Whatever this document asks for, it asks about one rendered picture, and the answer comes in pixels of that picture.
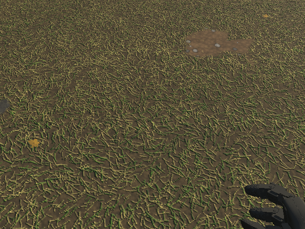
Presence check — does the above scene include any robot right hand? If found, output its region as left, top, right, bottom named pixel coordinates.
left=241, top=182, right=305, bottom=229

